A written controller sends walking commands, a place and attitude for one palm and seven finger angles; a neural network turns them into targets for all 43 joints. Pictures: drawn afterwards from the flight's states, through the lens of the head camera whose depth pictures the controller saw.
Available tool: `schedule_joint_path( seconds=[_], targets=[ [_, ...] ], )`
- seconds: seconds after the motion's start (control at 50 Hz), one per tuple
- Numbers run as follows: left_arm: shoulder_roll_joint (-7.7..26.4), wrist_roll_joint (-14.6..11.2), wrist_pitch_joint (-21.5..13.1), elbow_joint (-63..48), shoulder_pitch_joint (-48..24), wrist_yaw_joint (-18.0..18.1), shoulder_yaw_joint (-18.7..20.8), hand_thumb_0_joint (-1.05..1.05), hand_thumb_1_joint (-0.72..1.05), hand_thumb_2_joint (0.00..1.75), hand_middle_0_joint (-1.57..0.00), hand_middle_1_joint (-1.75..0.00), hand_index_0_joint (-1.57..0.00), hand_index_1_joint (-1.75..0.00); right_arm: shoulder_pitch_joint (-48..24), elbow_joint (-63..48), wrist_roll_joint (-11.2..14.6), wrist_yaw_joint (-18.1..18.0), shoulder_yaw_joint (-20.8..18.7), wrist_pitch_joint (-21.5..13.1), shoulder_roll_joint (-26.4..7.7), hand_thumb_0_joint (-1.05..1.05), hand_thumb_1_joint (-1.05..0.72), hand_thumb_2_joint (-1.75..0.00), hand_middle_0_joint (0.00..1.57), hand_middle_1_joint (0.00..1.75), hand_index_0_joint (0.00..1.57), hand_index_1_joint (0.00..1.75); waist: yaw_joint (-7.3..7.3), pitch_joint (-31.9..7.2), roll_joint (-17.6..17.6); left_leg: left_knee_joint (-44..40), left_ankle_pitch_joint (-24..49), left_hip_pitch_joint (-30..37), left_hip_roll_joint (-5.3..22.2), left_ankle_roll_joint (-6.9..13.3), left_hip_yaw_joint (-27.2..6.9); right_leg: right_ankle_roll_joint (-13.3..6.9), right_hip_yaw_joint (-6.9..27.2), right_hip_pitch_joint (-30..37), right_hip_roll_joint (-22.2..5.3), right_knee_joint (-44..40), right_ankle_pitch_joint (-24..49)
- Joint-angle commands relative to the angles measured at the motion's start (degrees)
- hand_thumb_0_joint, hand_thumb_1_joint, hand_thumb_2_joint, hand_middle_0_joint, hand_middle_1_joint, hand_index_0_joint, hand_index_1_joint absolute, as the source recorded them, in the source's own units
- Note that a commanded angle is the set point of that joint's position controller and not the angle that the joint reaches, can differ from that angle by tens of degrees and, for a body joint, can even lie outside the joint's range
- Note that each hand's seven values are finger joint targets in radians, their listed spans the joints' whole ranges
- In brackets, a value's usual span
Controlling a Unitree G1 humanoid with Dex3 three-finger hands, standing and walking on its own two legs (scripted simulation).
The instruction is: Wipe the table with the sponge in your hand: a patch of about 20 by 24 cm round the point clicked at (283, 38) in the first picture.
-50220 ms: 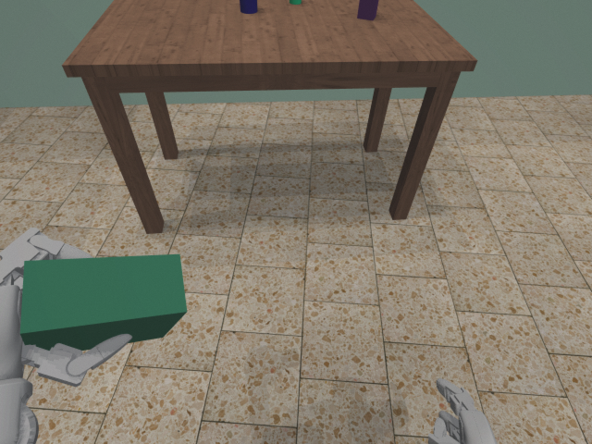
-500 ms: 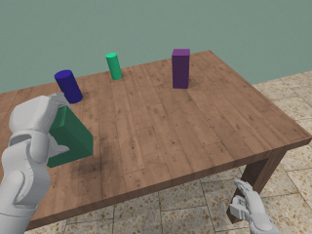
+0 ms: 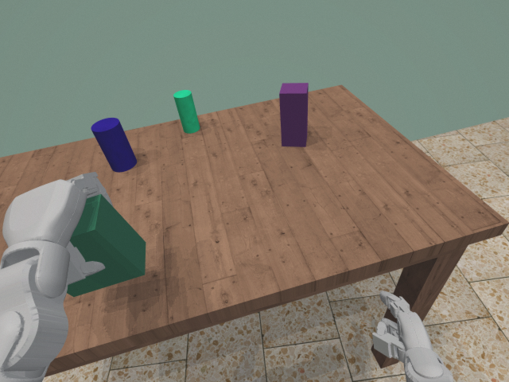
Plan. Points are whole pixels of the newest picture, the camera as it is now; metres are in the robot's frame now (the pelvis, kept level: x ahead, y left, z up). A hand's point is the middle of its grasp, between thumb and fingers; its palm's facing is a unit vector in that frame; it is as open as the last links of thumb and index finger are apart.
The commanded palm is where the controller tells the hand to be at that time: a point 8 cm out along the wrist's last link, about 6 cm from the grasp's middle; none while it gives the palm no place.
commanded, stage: bring the sponge back beside the body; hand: left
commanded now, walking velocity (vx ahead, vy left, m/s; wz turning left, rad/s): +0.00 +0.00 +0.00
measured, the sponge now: (95, 256) +0.23 +0.29 +0.12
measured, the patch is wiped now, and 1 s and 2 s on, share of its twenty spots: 1.00 1.00 1.00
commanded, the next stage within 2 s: step back with the hand held close in 0.80 s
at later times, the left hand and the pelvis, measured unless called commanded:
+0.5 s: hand (65, 262) +0.19 +0.28 +0.17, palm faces +0.19 -0.13 -0.97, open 10.3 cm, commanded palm +0.14 +0.28 +0.24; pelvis +0.00 +0.00 +0.00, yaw +0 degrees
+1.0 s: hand (78, 254) +0.20 +0.27 +0.17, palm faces +0.31 -0.56 -0.77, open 10.3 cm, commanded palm +0.14 +0.29 +0.22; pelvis -0.01 +0.00 +0.00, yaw +2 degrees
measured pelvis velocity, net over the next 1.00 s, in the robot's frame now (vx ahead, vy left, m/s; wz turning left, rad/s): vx -0.01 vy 0.00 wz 0.03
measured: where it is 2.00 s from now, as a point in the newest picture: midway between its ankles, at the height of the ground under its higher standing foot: outside the picture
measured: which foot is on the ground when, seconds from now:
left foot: down 0.00-1.00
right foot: down 0.00-1.00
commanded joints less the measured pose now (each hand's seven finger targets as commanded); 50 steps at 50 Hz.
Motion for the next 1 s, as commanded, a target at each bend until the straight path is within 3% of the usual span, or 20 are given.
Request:
schedule_joint_path(
  seconds=[0.0, 0.06, 0.12, 0.16, 0.22, 0.26, 0.3, 0.34, 0.54, 0.56, 0.58, 0.64, 0.78, 0.86, 0.88, 0.9, 0.92, 0.94, 0.96, 0.98],
  targets=[
    [14.0, 2.0, -1.3, -12.4, -9.3, 2.7, 10.5, 0.0, 0.1, 1.3, -1.2, -1.6, -1.2, -1.6, -16.4, -13.3, 0.2, 0.4, -1.4, -4.5, -3.9, 0.0, -0.9, -0.9, 0.2, 0.3, 0.2, 0.3, 0.96, -10.6, -4.8, -1.9, 11.8, -0.6, -0.2, 1.7, -4.0, -1.0, 7.3, 5.5, -2.9, -5.0, 5.5],
    [15.2, 1.8, -1.7, -13.8, -10.1, 2.8, 11.5, 0.0, 0.1, 1.3, -1.2, -1.6, -1.2, -1.6, -17.4, -13.2, 0.3, 0.1, -1.5, -4.6, -4.3, 0.0, -0.9, -0.9, 0.2, 0.3, 0.2, 0.3, 0.28, -8.5, -4.6, -2.1, 9.0, -0.7, 0.1, 1.7, -4.4, -1.2, 8.8, 3.5, -2.3, -6.1, 1.5],
    [13.3, 2.0, -2.1, -11.6, -8.4, 3.0, 9.7, 0.0, 0.1, 1.3, -1.2, -1.6, -1.2, -1.6, -15.6, -12.9, -0.2, -0.2, -1.5, -4.5, -4.2, 0.0, -0.9, -0.9, 0.2, 0.3, 0.2, 0.3, 0.37, -7.3, -4.2, -1.9, 8.8, -0.8, -0.1, 1.8, -3.8, -0.8, 7.1, 2.8, -2.8, -6.5, 0.8],
    [15.6, 2.5, -2.7, -14.8, -9.4, 3.3, 11.6, 0.0, 0.1, 1.3, -1.2, -1.6, -1.2, -1.6, -17.2, -13.1, -0.1, -0.3, -1.6, -5.2, -4.2, 0.0, -0.9, -0.9, 0.2, 0.3, 0.2, 0.3, 0.49, -8.3, -3.2, -1.9, 8.3, -0.1, -0.1, 1.7, -4.5, -1.4, 9.6, 3.1, -2.4, -6.5, -0.2],
    [13.5, 2.5, -3.3, -14.3, -6.7, 3.6, 10.1, 0.0, 0.1, 1.3, -1.2, -1.6, -1.2, -1.6, -15.6, -12.9, -0.6, -0.2, -1.6, -5.2, -3.9, 0.0, -0.9, -0.9, 0.2, 0.3, 0.2, 0.3, 0.87, -8.3, -2.0, -2.1, 9.7, 0.0, -0.2, 1.8, -4.0, -1.1, 6.9, 3.8, -2.7, -6.2, 1.5],
    [15.4, 2.6, -3.8, -17.3, -6.9, 3.9, 11.9, 0.0, 0.1, 1.3, -1.2, -1.6, -1.2, -1.6, -17.3, -13.0, -0.2, -0.1, -1.6, -5.8, -3.9, 0.0, -0.9, -0.9, 0.2, 0.3, 0.2, 0.3, 0.92, -8.8, 0.3, -2.6, 9.2, 0.4, 0.0, 1.6, -4.8, -1.6, 8.8, 4.1, -2.2, -6.1, 0.6],
    [14.1, 2.7, -3.9, -15.1, -3.2, 4.0, 11.7, 0.0, 0.1, 1.3, -1.2, -1.6, -1.2, -1.6, -15.2, -12.7, -0.6, 0.0, -1.7, -5.7, -3.6, 0.0, -0.9, -0.9, 0.2, 0.3, 0.2, 0.3, 1.13, -8.1, -3.6, -2.0, 10.5, -0.3, -0.1, 1.7, -4.3, -1.1, 7.4, 4.0, -2.6, -5.8, 2.0],
    [13.8, 2.1, -4.0, -15.6, -2.1, 3.9, 11.6, 0.0, 0.1, 1.3, -1.2, -1.6, -1.2, -1.6, -15.1, -12.7, -0.5, 0.2, -1.8, -4.9, -3.9, 0.0, -0.9, -0.9, 0.2, 0.3, 0.2, 0.3, 0.89, -7.2, -3.9, -2.4, 9.5, -0.1, 0.0, 1.7, -4.2, -0.8, 7.3, 3.6, -2.6, -6.5, 1.3],
    [13.3, 2.1, -4.5, -15.0, -3.0, 4.7, 11.2, 0.0, 0.1, 1.3, -1.2, -1.6, -1.2, -1.6, -14.9, -12.4, -0.4, -0.2, -1.8, -5.3, -4.1, 0.0, -0.9, -0.9, 0.2, 0.3, 0.2, 0.3, 0.62, -5.9, -3.6, -3.2, 7.9, -0.3, 0.0, 1.7, -4.6, -0.8, 6.8, 3.0, -2.2, -7.0, -0.6],
    [14.3, 2.0, -4.7, -16.8, -4.1, 4.8, 12.1, 0.0, 0.1, 1.3, -1.2, -1.6, -1.2, -1.6, -16.8, -12.7, -0.2, -0.3, -1.8, -6.1, -3.9, 0.0, -0.9, -0.9, 0.2, 0.3, 0.2, 0.3, 0.58, -6.3, -1.5, -3.4, 6.7, -0.2, 0.1, 1.6, -4.9, -1.3, 8.6, 3.2, -1.8, -7.2, -2.0],
    [13.1, 2.1, -4.7, -16.5, -4.1, 4.7, 10.8, 0.0, 0.1, 1.3, -1.2, -1.6, -1.2, -1.6, -15.8, -13.2, -0.7, -0.4, -1.6, -6.1, -3.8, 0.0, -0.9, -0.9, 0.2, 0.3, 0.2, 0.3, 1.15, -6.8, -1.1, -3.0, 7.6, -0.7, -0.1, 1.8, -4.5, -1.4, 6.8, 4.0, -2.3, -6.6, -0.7],
    [13.5, 2.2, -4.9, -16.0, -3.1, 4.6, 11.1, 0.0, 0.1, 1.3, -1.2, -1.6, -1.2, -1.6, -14.9, -12.5, -0.6, -0.3, -1.8, -5.8, -4.0, 0.0, -0.9, -0.9, 0.2, 0.3, 0.2, 0.3, 0.87, -6.8, -3.1, -3.6, 7.9, -0.2, 0.0, 1.8, -4.7, -0.8, 6.4, 3.8, -2.3, -6.9, -0.5],
    [13.1, 2.0, -4.7, -16.4, -2.8, 4.7, 11.4, 0.0, 0.1, 1.3, -1.2, -1.6, -1.2, -1.6, -15.7, -13.2, -0.6, -0.3, -1.5, -6.1, -3.8, 0.0, -0.9, -0.9, 0.2, 0.3, 0.2, 0.3, 1.37, -6.7, -1.1, -3.6, 7.3, -1.0, 0.0, 1.8, -4.5, -1.3, 6.4, 4.5, -2.0, -6.6, -0.7],
    [14.0, 1.6, -4.6, -16.4, -2.7, 4.8, 12.5, 0.0, 0.1, 1.3, -1.2, -1.6, -1.2, -1.6, -16.6, -12.6, -0.2, -0.1, -1.7, -6.1, -4.0, 0.0, -0.9, -0.9, 0.2, 0.3, 0.2, 0.3, 0.69, -6.1, -2.7, -3.9, 7.1, -0.6, 0.2, 1.5, -4.9, -1.2, 8.0, 3.8, -1.6, -7.2, -1.3],
    [12.9, 1.6, -4.4, -15.5, -2.5, 4.7, 11.3, 0.0, 0.1, 1.3, -1.2, -1.6, -1.2, -1.6, -15.6, -13.1, -0.5, -0.2, -1.5, -5.9, -3.9, 0.0, -0.9, -0.9, 0.2, 0.3, 0.2, 0.3, 1.2, -6.0, -2.2, -3.7, 7.0, -1.5, 0.1, 1.7, -4.6, -1.2, 6.3, 4.2, -2.0, -6.8, -1.0],
    [8.9, 2.9, -3.5, -4.5, -1.3, 4.7, 8.0, 0.0, 0.1, 1.3, -1.2, -1.6, -1.2, -1.6, -13.7, -11.0, -0.2, -0.6, -1.6, -5.4, -4.3, 0.0, -0.9, -0.9, 0.2, 0.3, 0.2, 0.3, -0.7, -1.3, -6.4, -4.0, 5.3, -2.8, 0.2, 1.4, -3.8, -0.7, 5.5, 0.5, -1.5, -7.6, -3.0],
    [2.9, -45.3, -18.3, -23.2, -13.5, 8.4, 22.7, 0.0, 0.1, 1.3, -1.2, -1.6, -1.2, -1.6, -2.6, -22.2, -0.4, -0.3, -2.5, -5.4, -2.6, 0.0, -0.9, -0.9, 0.2, 0.3, 0.2, 0.3, -6.64, 3.6, -16.6, 2.8, -5.0, -3.7, 0.0, 3.1, -6.2, 0.3, 10.1, -10.3, -3.8, -11.7, -3.6],
    [7.9, -44.9, -22.4, -9.1, 0.7, 10.2, 24.1, 0.0, 0.1, 1.3, -1.2, -1.6, -1.2, -1.6, 2.0, -16.8, -1.9, -0.7, -0.9, -5.7, -2.5, 0.0, -0.9, -0.9, 0.2, 0.3, 0.2, 0.3, -6.26, -1.0, -23.8, 7.0, -5.5, -2.2, -0.2, 3.2, -4.4, -0.9, 9.2, -11.3, -6.3, -11.2, -5.9],
    [5.9, -44.8, -24.2, -9.1, 2.4, 10.5, 22.0, 0.0, 0.1, 1.3, -1.2, -1.6, -1.2, -1.6, 0.1, -16.7, -2.1, -0.2, -0.8, -5.8, -2.3, 0.0, -0.9, -0.9, 0.2, 0.3, 0.2, 0.3, -6.28, -0.4, -22.1, 8.1, -6.5, -1.6, -1.5, 3.0, -4.1, -1.8, 11.4, -13.5, -6.9, -11.4, -6.9],
    [4.6, -46.7, -26.7, -15.0, 3.4, 11.5, 24.0, 0.0, 0.1, 1.3, -1.2, -1.6, -1.2, -1.6, 3.7, -16.4, -1.8, -0.4, -1.4, -5.3, -2.0, 0.0, -0.9, -0.9, 0.2, 0.3, 0.2, 0.3, -6.62, -3.4, -20.4, 10.3, -5.5, -1.5, 0.1, 2.7, -4.1, -1.6, 11.2, -12.9, -10.4, -11.0, -5.1]
  ],
)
